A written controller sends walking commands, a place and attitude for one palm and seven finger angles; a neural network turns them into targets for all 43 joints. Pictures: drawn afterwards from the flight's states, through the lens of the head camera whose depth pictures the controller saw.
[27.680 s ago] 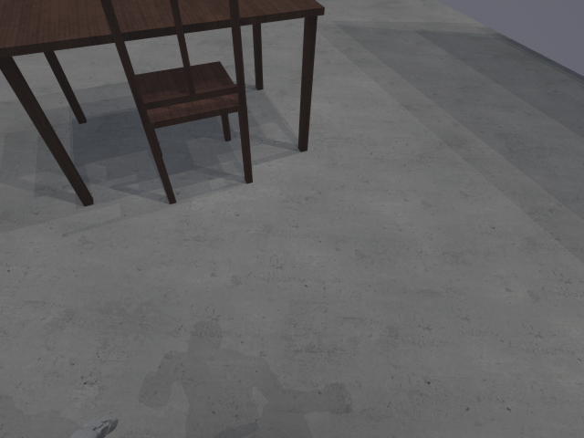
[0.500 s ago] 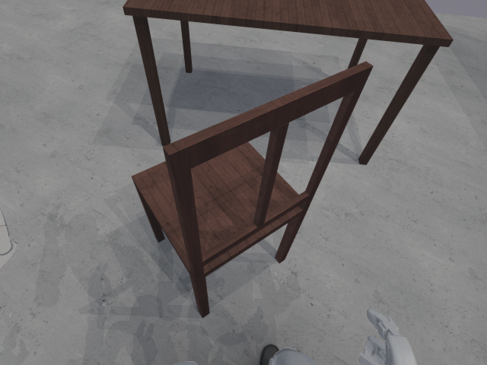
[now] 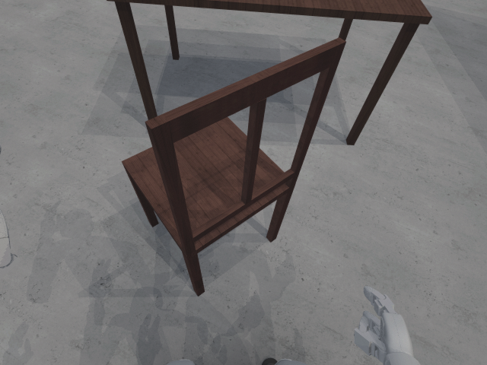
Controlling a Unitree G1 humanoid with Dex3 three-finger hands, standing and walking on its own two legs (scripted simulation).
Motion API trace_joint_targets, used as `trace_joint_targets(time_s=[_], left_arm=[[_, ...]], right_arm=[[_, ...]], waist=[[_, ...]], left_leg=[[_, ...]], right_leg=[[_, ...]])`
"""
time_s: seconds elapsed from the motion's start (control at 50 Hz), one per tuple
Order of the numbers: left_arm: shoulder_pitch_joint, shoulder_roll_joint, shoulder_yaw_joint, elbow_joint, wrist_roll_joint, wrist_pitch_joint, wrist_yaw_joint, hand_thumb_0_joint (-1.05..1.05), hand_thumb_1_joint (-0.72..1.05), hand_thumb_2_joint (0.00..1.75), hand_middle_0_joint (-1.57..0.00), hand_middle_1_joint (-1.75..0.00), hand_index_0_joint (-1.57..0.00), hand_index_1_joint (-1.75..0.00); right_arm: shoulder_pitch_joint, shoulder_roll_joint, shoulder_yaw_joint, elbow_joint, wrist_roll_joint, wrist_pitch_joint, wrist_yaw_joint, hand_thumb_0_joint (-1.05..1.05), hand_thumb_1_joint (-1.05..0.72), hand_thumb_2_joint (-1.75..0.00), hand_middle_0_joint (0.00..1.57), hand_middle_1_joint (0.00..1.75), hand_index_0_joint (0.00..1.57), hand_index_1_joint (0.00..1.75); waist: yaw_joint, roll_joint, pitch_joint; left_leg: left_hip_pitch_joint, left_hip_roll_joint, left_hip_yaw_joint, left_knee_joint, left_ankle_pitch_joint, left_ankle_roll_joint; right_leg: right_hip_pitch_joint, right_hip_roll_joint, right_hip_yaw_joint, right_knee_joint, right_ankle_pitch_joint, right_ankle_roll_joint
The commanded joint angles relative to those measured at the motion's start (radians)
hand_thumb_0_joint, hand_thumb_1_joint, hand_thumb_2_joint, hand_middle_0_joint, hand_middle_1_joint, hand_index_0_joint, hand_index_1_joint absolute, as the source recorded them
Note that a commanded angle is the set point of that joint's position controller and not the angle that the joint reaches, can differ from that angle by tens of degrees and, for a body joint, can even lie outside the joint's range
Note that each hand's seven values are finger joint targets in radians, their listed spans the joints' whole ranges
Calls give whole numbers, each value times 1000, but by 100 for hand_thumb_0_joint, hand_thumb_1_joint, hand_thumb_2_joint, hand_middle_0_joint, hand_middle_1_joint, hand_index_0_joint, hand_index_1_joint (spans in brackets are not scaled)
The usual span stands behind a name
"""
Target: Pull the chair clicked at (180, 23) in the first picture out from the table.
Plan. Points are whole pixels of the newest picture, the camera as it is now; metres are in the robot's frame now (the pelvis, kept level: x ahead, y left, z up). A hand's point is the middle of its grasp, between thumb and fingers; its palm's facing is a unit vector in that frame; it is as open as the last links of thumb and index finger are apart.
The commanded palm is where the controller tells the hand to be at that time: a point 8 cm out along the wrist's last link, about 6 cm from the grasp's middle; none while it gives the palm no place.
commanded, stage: step back with the hand held close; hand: left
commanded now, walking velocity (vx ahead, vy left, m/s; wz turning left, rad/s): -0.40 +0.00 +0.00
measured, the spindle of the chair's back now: (251, 159) +0.54 -0.02 -0.06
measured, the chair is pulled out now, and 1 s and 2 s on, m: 0.65 0.65 0.65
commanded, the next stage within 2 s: stop stepping back and stand still in 0.12 s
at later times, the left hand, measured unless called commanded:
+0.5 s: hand out of the picture +0.09 +0.24 +0.15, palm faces +0.34 -0.79 -0.51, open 7.4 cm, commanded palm +0.04 +0.28 +0.18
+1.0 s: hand out of the picture +0.09 +0.23 +0.15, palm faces +0.36 -0.83 -0.42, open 7.5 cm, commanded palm +0.03 +0.28 +0.18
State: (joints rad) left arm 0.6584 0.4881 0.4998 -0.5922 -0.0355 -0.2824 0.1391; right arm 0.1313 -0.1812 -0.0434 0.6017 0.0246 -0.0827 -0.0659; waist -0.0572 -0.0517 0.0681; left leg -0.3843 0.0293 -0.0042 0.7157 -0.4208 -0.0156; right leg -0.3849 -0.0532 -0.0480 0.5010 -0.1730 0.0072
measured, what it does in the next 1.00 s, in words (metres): walks backwards: left foot, then right foot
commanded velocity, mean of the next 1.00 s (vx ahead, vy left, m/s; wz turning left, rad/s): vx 0.04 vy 0.01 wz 0.00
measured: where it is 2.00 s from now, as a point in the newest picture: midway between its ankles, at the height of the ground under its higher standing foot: outside the picture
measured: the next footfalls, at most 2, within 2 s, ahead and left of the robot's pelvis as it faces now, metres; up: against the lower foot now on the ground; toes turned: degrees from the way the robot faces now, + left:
left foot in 0.04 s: +0.03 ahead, +0.15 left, +0.00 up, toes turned +2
right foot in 0.28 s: -0.03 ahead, -0.16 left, +0.00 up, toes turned -5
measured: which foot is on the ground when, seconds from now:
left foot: up 0.00-0.02, down 0.04-0.30, up 0.32-0.48, down 0.50-1.00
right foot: down 0.00-0.04, up 0.06-0.26, down 0.28-0.54, up 0.56-0.72, down 0.74-1.00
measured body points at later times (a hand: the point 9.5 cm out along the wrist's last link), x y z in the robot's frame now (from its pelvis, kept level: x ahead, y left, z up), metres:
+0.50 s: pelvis -0.12 -0.01 +0.00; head -0.11 +0.00 +0.44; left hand +0.07 +0.28 +0.18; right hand +0.01 -0.27 -0.09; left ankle -0.13 +0.09 -0.73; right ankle -0.07 -0.16 -0.73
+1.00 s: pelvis -0.12 -0.01 +0.00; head -0.11 +0.00 +0.45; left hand +0.07 +0.28 +0.18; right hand +0.02 -0.25 -0.08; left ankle -0.13 +0.09 -0.74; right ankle -0.14 -0.13 -0.74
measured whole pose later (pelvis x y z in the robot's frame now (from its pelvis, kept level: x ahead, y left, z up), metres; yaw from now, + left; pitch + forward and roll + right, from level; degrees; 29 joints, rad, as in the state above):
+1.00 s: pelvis -0.12 -0.01 +0.00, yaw -3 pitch -1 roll -1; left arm 0.56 0.38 0.38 -0.48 -0.04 -0.21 0.15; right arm 0.24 -0.18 0.00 0.65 0.01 -0.15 -0.06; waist 0.00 -0.03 0.02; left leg -0.19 0.00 0.03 0.49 -0.29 0.02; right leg -0.18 -0.01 -0.05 0.46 -0.27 0.00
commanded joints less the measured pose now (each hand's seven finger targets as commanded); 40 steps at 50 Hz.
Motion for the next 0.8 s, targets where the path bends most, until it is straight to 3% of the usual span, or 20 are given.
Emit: trace_joint_targets(time_s=[0.0, 0.02, 0.06, 0.1, 0.18, 0.24, 0.26, 0.28, 0.3, 0.32, 0.38, 0.44, 0.46, 0.5, 0.52, 0.56, 0.62, 0.68, 0.74, 0.78], left_arm=[[44, 119, 131, -225, -29, -60, 37, 0, 90, 90, -20, -30, -20, -30], [18, 120, 129, -236, -19, -70, 33, 0, 90, 90, -20, -30, -20, -30], [6, 112, 128, -223, -20, -92, 25, 0, 90, 90, -20, -30, -20, -30], [-92, 127, 126, -290, -21, -95, 31, 0, 90, 90, -20, -30, -20, -30], [-154, 94, 76, -263, -9, -94, 28, 0, 90, 90, -20, -30, -20, -30], [-53, 94, 90, -115, -6, -49, 20, 0, 90, 90, -20, -30, -20, -30], [-71, 110, 92, -91, -7, -40, 21, 0, 90, 90, -20, -30, -20, -30], [-108, 157, 115, -68, -8, -31, 29, 0, 90, 90, -20, -30, -20, -30], [-117, 146, 106, -46, -15, -8, 32, 0, 90, 90, -20, -30, -20, -30], [-108, 123, 68, -47, -20, 12, 30, 0, 90, 90, -20, -30, -20, -30], [-67, 143, 98, -23, -18, 20, 36, 0, 90, 90, -20, -30, -20, -30], [-71, 132, 74, -84, -1, -4, 38, 0, 90, 90, -20, -30, -20, -30], [-74, 134, 72, -110, 0, -15, 40, 0, 90, 90, -20, -30, -20, -30], [-103, 130, 64, -197, -1, -32, 41, 0, 90, 90, -20, -30, -20, -30], [-117, 151, 76, -243, 14, -30, 38, 0, 90, 90, -20, -30, -20, -30], [-147, 140, 66, -202, 18, -28, 33, 0, 90, 90, -20, -30, -20, -30], [-133, 124, 51, -148, 10, -27, 39, 0, 90, 90, -20, -30, -20, -30], [-83, 110, 61, -24, 0, -15, 32, 0, 90, 90, -20, -30, -20, -30], [-145, 109, 58, 33, -5, -14, 26, 0, 90, 90, -20, -30, -20, -30], [-181, 89, 21, 33, -9, -1, 22, 0, 90, 90, -20, -30, -20, -30]], right_arm=[[-45, -110, -43, -135, -3, -57, -28, 0, -90, -90, 20, 30, 20, 30], [-27, -110, -53, -128, -11, -78, -22, 0, -90, -90, 20, 30, 20, 30], [6, -118, -70, -97, -17, -128, -7, 0, -90, -90, 20, 30, 20, 30], [8, -122, -61, -78, -27, -159, -5, 0, -90, -90, 20, 30, 20, 30], [33, -145, -56, -69, -18, -192, 23, 0, -90, -90, 20, 30, 20, 30], [27, -132, -41, -98, 2, -162, 33, 0, -90, -90, 20, 30, 20, 30], [35, -117, -33, -106, 8, -150, 33, 0, -90, -90, 20, 30, 20, 30], [29, -96, -22, -117, 9, -134, 27, 0, -90, -90, 20, 30, 20, 30], [57, -102, -26, -113, 8, -121, 22, 0, -90, -90, 20, 30, 20, 30], [43, -118, -35, -104, 12, -106, 18, 0, -90, -90, 20, 30, 20, 30], [-18, -93, 0, -123, 4, -84, 0, 0, -90, -90, 20, 30, 20, 30], [10, -121, 6, -133, -3, -99, -13, 0, -90, -90, 20, 30, 20, 30], [29, -132, 4, -134, -8, -113, -16, 0, -90, -90, 20, 30, 20, 30], [44, -169, -15, -157, -11, -137, -18, 0, -90, -90, 20, 30, 20, 30], [44, -165, -26, -158, -16, -143, -15, 0, -90, -90, 20, 30, 20, 30], [21, -139, -18, -132, -19, -159, -7, 0, -90, -90, 20, 30, 20, 30], [52, -146, -13, -110, -3, -160, 3, 0, -90, -90, 20, 30, 20, 30], [67, -154, -14, -93, -4, -145, -1, 0, -90, -90, 20, 30, 20, 30], [57, -155, -18, -89, -9, -127, -2, 0, -90, -90, 20, 30, 20, 30], [79, -150, -28, -77, 0, -120, 3, 0, -90, -90, 20, 30, 20, 30]], waist=[[42, 135, -208], [43, 260, -215], [44, 303, -204], [38, 384, -171], [45, 348, -164], [59, 192, -150], [49, 70, -135], [38, -119, -113], [43, -197, -130], [33, -236, -130], [22, -182, -121], [27, -17, -78], [29, 28, -80], [41, 280, -54], [54, 312, -115], [33, 428, -37], [47, 257, -35], [44, 168, -68], [22, 86, -68], [21, -92, -75]], left_leg=[[129, 196, -157, -390, 507, 76], [187, 305, -216, -361, 733, 124], [174, 349, -166, -352, 794, 167], [160, 333, -119, -313, 832, 172], [164, 270, -101, -256, 682, 100], [33, 199, -47, -190, 153, 56], [18, 130, 12, -109, -21, 28], [-19, 52, 71, 58, -103, -5], [5, 0, 49, 211, -60, -9], [32, 3, -3, 288, 4, -2], [101, -6, 38, 173, 22, 18], [152, -10, 38, -229, -43, 49], [124, 1, 9, -356, -72, 64], [91, 168, -254, -543, -113, 135], [115, 198, -242, -515, 15, 164], [-5, 220, -325, -586, -224, 178], [37, 169, -169, -447, 43, 148], [42, 144, -144, -354, 100, 109], [-39, 63, -71, -244, -31, 78], [16, 11, -27, -154, -31, 61]], right_leg=[[139, -85, 22, 123, 223, 7], [20, -29, 28, 248, -92, 26], [-51, 10, 65, 453, -335, 12], [-45, -10, 75, 431, -313, 13], [91, -13, 26, 141, -155, -8], [243, -23, -1, -85, -8, 19], [219, -71, 54, -150, -36, -1], [130, -194, 245, -237, -172, -59], [46, -281, 365, -325, -344, -131], [-5, -286, 367, -342, -451, -137], [-56, -217, 202, -289, -456, -106], [-25, -150, 124, -216, -456, -64], [46, -120, 109, -158, -425, -49], [61, 17, -6, 159, -253, -3], [40, 45, -32, 302, -272, 15], [-4, 27, 26, 452, -270, 4], [103, 20, -18, 126, -232, -2], [247, 40, -40, -132, -112, -12], [271, -69, 173, -182, -131, -85], [177, -132, 278, -247, -303, -110]])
